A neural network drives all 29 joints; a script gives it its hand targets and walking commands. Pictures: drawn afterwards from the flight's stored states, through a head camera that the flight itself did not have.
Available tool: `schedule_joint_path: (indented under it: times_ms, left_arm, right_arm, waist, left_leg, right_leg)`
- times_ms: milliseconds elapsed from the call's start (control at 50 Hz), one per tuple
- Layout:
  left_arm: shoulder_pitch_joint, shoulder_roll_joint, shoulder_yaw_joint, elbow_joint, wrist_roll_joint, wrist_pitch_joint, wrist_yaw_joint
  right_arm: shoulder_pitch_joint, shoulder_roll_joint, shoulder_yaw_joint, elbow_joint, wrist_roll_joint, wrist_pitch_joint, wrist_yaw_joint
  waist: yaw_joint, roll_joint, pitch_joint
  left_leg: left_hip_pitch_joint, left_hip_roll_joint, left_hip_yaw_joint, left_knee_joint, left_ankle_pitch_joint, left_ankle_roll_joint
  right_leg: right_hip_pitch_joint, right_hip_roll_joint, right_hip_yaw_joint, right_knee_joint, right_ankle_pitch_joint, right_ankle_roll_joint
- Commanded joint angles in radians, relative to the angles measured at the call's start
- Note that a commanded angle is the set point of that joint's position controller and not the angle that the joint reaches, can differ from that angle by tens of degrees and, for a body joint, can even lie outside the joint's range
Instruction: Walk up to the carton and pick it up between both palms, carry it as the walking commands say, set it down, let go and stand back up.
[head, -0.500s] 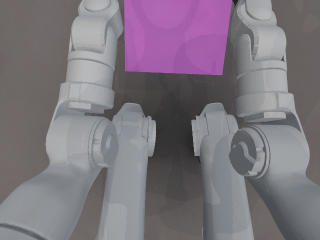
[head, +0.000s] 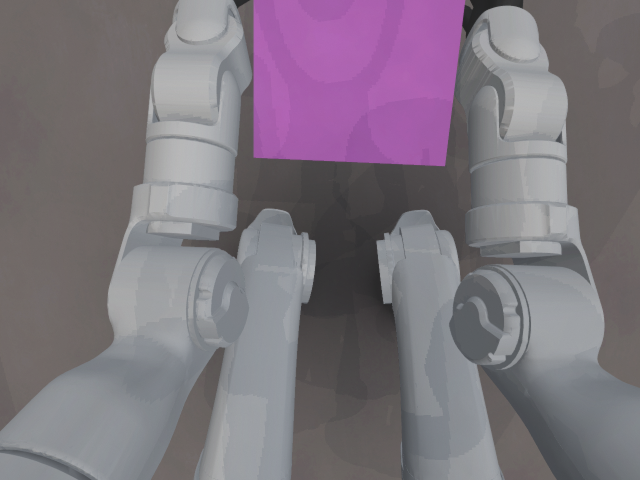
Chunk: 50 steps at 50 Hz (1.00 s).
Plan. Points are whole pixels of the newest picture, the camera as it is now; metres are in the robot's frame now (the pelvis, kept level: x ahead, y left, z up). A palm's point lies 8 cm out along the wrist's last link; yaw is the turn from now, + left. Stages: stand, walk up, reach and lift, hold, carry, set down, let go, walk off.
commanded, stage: reach and lift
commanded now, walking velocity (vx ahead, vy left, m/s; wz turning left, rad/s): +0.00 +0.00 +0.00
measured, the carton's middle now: (348, 36) +0.53 +0.00 -0.16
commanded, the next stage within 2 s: none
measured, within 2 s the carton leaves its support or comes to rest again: neither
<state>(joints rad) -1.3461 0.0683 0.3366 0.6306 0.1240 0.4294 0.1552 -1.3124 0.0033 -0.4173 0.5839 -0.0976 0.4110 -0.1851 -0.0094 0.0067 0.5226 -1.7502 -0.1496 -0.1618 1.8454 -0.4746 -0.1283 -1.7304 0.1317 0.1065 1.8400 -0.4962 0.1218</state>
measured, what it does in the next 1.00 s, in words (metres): rises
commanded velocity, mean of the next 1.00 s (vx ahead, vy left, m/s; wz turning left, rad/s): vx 0.00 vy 0.00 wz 0.00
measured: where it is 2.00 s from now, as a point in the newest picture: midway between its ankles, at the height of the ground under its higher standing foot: (335, 297)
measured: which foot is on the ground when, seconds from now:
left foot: down 0.00-1.00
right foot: down 0.00-1.00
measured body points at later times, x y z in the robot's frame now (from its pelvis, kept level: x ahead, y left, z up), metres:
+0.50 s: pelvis +0.00 +0.00 +0.05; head +0.31 +0.01 +0.37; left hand +0.53 +0.12 -0.03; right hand +0.52 -0.12 -0.03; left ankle +0.16 +0.14 -0.45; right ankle +0.15 -0.14 -0.45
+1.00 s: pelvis +0.01 +0.00 +0.11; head +0.28 +0.00 +0.47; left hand +0.51 +0.12 +0.05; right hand +0.50 -0.13 +0.05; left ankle +0.16 +0.14 -0.45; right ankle +0.15 -0.14 -0.45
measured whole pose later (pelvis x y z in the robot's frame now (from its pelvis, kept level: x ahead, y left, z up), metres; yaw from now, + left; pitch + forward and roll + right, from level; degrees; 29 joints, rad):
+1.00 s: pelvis +0.01 +0.00 +0.11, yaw +1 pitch +14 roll -1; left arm -1.10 -0.01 0.32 0.63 0.13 0.39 0.16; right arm -1.08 0.09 -0.43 0.56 -0.15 0.41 -0.17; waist -0.03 0.01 0.43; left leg -1.29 -0.14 -0.18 1.47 -0.42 -0.10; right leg -1.27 0.11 0.13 1.47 -0.44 0.09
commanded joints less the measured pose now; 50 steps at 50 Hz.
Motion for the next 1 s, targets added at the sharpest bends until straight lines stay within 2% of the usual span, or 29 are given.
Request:
schedule_joint_path:
  times_ms: [0, 40, 100, 140, 160, 180, 240, 260, 300, 340, 360, 380, 440, 480, 500, 560, 580, 640, 680, 700, 740, 760, 800, 820, 860, 900, 940, 960, 980]
  left_arm:
    - [-0.784, -1.221, -0.608, -0.075, -0.195, -0.034, -0.268]
    - [-0.788, -1.284, -0.660, -0.109, -0.216, -0.033, -0.259]
    - [-0.698, -1.230, -0.613, -0.044, -0.155, -0.029, -0.255]
    - [-0.728, -1.261, -0.567, 0.025, -0.150, -0.025, -0.263]
    - [-0.717, -1.286, -0.618, -0.051, -0.166, -0.030, -0.258]
    - [-0.701, -1.254, -0.566, 0.019, -0.130, -0.027, -0.260]
    - [-0.692, -1.255, -0.578, -0.003, -0.151, -0.030, -0.267]
    - [-0.733, -1.285, -0.685, -0.149, -0.204, -0.042, -0.264]
    - [-0.671, -1.272, -0.591, 0.005, -0.147, -0.033, -0.254]
    - [-0.669, -1.273, -0.634, -0.078, -0.164, -0.023, -0.249]
    - [-0.681, -1.235, -0.596, -0.016, -0.152, -0.022, -0.252]
    - [-0.678, -1.255, -0.624, -0.038, -0.169, -0.030, -0.256]
    - [-0.682, -1.264, -0.698, -0.179, -0.196, -0.031, -0.251]
    - [-0.647, -1.275, -0.602, -0.002, -0.162, -0.021, -0.258]
    - [-0.692, -1.253, -0.630, -0.097, -0.181, -0.035, -0.255]
    - [-0.582, -1.256, -0.629, -0.013, -0.143, -0.029, -0.267]
    - [-0.573, -1.283, -0.578, 0.036, -0.141, -0.028, -0.264]
    - [-0.723, -1.290, -0.695, -0.208, -0.213, -0.056, -0.252]
    - [-0.627, -1.245, -0.590, -0.006, -0.157, -0.037, -0.263]
    - [-0.622, -1.290, -0.676, -0.084, -0.183, -0.045, -0.262]
    - [-0.635, -1.281, -0.676, -0.099, -0.180, -0.040, -0.254]
    - [-0.548, -1.287, -0.637, 0.010, -0.142, -0.043, -0.259]
    - [-0.510, -1.260, -0.617, -0.027, -0.148, -0.049, -0.262]
    - [-0.523, -1.294, -0.621, -0.011, -0.154, -0.053, -0.263]
    - [-0.593, -1.318, -0.721, -0.177, -0.206, -0.052, -0.248]
    - [-0.579, -1.265, -0.659, -0.091, -0.164, -0.043, -0.242]
    - [-0.457, -1.322, -0.663, -0.002, -0.157, -0.041, -0.250]
    - [-0.409, -1.299, -0.598, 0.050, -0.115, -0.048, -0.249]
    - [-0.526, -1.322, -0.661, -0.056, -0.166, -0.058, -0.252]
  right_arm:
    - [-0.813, 1.097, 0.692, -0.042, 0.171, -0.007, 0.285]
    - [-0.856, 1.085, 0.695, -0.105, 0.174, -0.030, 0.286]
    - [-0.760, 1.139, 0.663, -0.001, 0.168, -0.016, 0.307]
    - [-0.735, 1.080, 0.597, 0.084, 0.134, -0.019, 0.321]
    - [-0.791, 1.101, 0.644, -0.039, 0.163, -0.033, 0.317]
    - [-0.827, 1.103, 0.665, -0.029, 0.175, -0.028, 0.311]
    - [-0.793, 1.095, 0.654, -0.058, 0.151, -0.029, 0.308]
    - [-0.830, 1.093, 0.735, -0.178, 0.185, -0.038, 0.300]
    - [-0.753, 1.108, 0.659, -0.010, 0.152, -0.030, 0.310]
    - [-0.814, 1.130, 0.696, -0.129, 0.174, -0.023, 0.304]
    - [-0.772, 1.093, 0.681, -0.023, 0.141, -0.006, 0.313]
    - [-0.757, 1.114, 0.704, -0.039, 0.173, -0.016, 0.314]
    - [-0.759, 1.151, 0.758, -0.175, 0.200, -0.014, 0.300]
    - [-0.741, 1.113, 0.678, -0.044, 0.152, -0.019, 0.305]
    - [-0.740, 1.121, 0.676, -0.068, 0.141, -0.018, 0.310]
    - [-0.738, 1.145, 0.708, -0.126, 0.171, -0.030, 0.305]
    - [-0.718, 1.139, 0.700, -0.047, 0.144, -0.022, 0.312]
    - [-0.669, 1.189, 0.735, -0.088, 0.186, -0.021, 0.307]
    - [-0.743, 1.148, 0.688, -0.040, 0.169, -0.026, 0.306]
    - [-0.688, 1.136, 0.703, -0.075, 0.149, -0.039, 0.304]
    - [-0.617, 1.147, 0.676, 0.000, 0.140, -0.020, 0.313]
    - [-0.629, 1.154, 0.689, -0.032, 0.144, -0.029, 0.314]
    - [-0.653, 1.210, 0.740, -0.108, 0.181, -0.034, 0.309]
    - [-0.704, 1.159, 0.756, -0.117, 0.158, -0.045, 0.309]
    - [-0.707, 1.151, 0.779, -0.218, 0.173, -0.042, 0.299]
    - [-0.598, 1.150, 0.679, 0.004, 0.126, -0.018, 0.308]
    - [-0.520, 1.169, 0.686, -0.037, 0.110, -0.028, 0.306]
    - [-0.590, 1.159, 0.691, -0.057, 0.131, -0.047, 0.303]
    - [-0.525, 1.200, 0.678, -0.003, 0.140, -0.035, 0.306]
  waist:
    - [-0.059, 0.021, -2.295]
    - [-0.078, 0.056, -2.293]
    - [-0.009, 0.048, -2.200]
    - [-0.059, 0.072, -2.082]
    - [-0.054, 0.082, -2.237]
    - [-0.009, 0.063, -2.161]
    - [-0.065, 0.034, -2.165]
    - [-0.079, 0.042, -2.373]
    - [-0.047, 0.058, -2.145]
    - [-0.028, 0.040, -2.346]
    - [-0.034, -0.012, -2.194]
    - [-0.056, 0.017, -2.171]
    - [-0.018, 0.039, -2.414]
    - [-0.050, 0.031, -2.137]
    - [-0.070, 0.004, -2.222]
    - [-0.009, 0.044, -2.246]
    - [-0.023, 0.006, -2.123]
    - [-0.054, 0.034, -2.322]
    - [-0.015, 0.033, -2.097]
    - [-0.084, 0.045, -2.187]
    - [-0.084, 0.061, -2.156]
    - [-0.039, 0.070, -2.103]
    - [0.010, -0.001, -2.191]
    - [-0.019, -0.037, -2.114]
    - [-0.048, 0.019, -2.332]
    - [-0.051, 0.040, -2.066]
    - [-0.071, 0.026, -2.110]
    - [-0.029, 0.039, -2.000]
    - [-0.077, 0.044, -2.011]
  left_leg:
    - [0.687, -0.047, 0.265, -0.203, 0.181, 0.073]
    - [0.741, -0.053, 0.248, -0.215, 0.167, 0.063]
    - [0.730, -0.050, 0.245, -0.245, 0.169, 0.071]
    - [0.736, -0.038, 0.230, -0.275, 0.081, 0.061]
    - [0.808, -0.048, 0.236, -0.260, 0.122, 0.067]
    - [0.756, -0.041, 0.235, -0.283, 0.112, 0.076]
    - [0.759, -0.051, 0.224, -0.282, 0.171, 0.076]
    - [0.857, -0.057, 0.233, -0.255, 0.232, 0.065]
    - [0.758, -0.045, 0.228, -0.319, 0.111, 0.073]
    - [0.866, -0.052, 0.227, -0.342, 0.159, 0.071]
    - [0.798, -0.043, 0.223, -0.339, 0.121, 0.075]
    - [0.794, -0.044, 0.222, -0.339, 0.131, 0.076]
    - [0.908, -0.056, 0.243, -0.347, 0.223, 0.075]
    - [0.815, -0.045, 0.229, -0.372, 0.079, 0.072]
    - [0.859, -0.041, 0.209, -0.387, 0.106, 0.077]
    - [0.843, -0.051, 0.252, -0.391, 0.149, 0.084]
    - [0.832, -0.046, 0.217, -0.423, 0.106, 0.080]
    - [0.974, -0.048, 0.214, -0.422, 0.166, 0.069]
    - [0.869, -0.037, 0.213, -0.463, 0.062, 0.088]
    - [0.940, -0.037, 0.199, -0.460, 0.118, 0.073]
    - [1.000, -0.035, 0.192, -0.485, 0.099, 0.071]
    - [0.937, -0.036, 0.216, -0.486, 0.110, 0.080]
    - [0.953, -0.042, 0.212, -0.496, 0.149, 0.095]
    - [0.942, -0.038, 0.187, -0.496, 0.155, 0.093]
    - [1.081, -0.051, 0.190, -0.498, 0.203, 0.072]
    - [0.996, -0.030, 0.193, -0.547, 0.081, 0.075]
    - [1.033, -0.042, 0.193, -0.555, 0.152, 0.073]
    - [1.025, -0.033, 0.178, -0.571, 0.124, 0.088]
    - [1.030, -0.039, 0.193, -0.567, 0.143, 0.079]
  right_leg:
    - [0.683, 0.049, -0.214, -0.207, 0.220, -0.070]
    - [0.655, 0.053, -0.227, -0.209, 0.210, -0.088]
    - [0.611, 0.061, -0.218, -0.216, 0.202, -0.079]
    - [0.526, 0.049, -0.230, -0.246, 0.100, -0.094]
    - [0.621, 0.053, -0.218, -0.260, 0.141, -0.097]
    - [0.629, 0.044, -0.214, -0.258, 0.138, -0.086]
    - [0.657, 0.043, -0.216, -0.272, 0.197, -0.080]
    - [0.752, 0.058, -0.217, -0.273, 0.260, -0.086]
    - [0.642, 0.055, -0.213, -0.293, 0.144, -0.088]
    - [0.782, 0.060, -0.219, -0.309, 0.189, -0.081]
    - [0.688, 0.050, -0.212, -0.337, 0.123, -0.079]
    - [0.722, 0.047, -0.208, -0.339, 0.161, -0.078]
    - [0.890, 0.055, -0.194, -0.342, 0.255, -0.075]
    - [0.738, 0.050, -0.195, -0.379, 0.097, -0.084]
    - [0.748, 0.046, -0.212, -0.368, 0.127, -0.082]
    - [0.861, 0.051, -0.180, -0.399, 0.189, -0.079]
    - [0.785, 0.045, -0.200, -0.416, 0.123, -0.081]
    - [0.903, 0.050, -0.181, -0.421, 0.208, -0.086]
    - [0.806, 0.038, -0.162, -0.442, 0.081, -0.081]
    - [0.833, 0.044, -0.188, -0.450, 0.157, -0.094]
    - [0.796, 0.042, -0.190, -0.462, 0.124, -0.097]
    - [0.846, 0.040, -0.172, -0.479, 0.140, -0.093]
    - [0.949, 0.037, -0.155, -0.498, 0.165, -0.077]
    - [0.874, 0.038, -0.173, -0.488, 0.165, -0.079]
    - [0.955, 0.056, -0.175, -0.484, 0.210, -0.092]
    - [0.865, 0.034, -0.158, -0.538, 0.094, -0.097]
    - [0.957, 0.041, -0.175, -0.546, 0.174, -0.088]
    - [0.885, 0.040, -0.165, -0.541, 0.141, -0.089]
    - [0.943, 0.041, -0.159, -0.577, 0.174, -0.091]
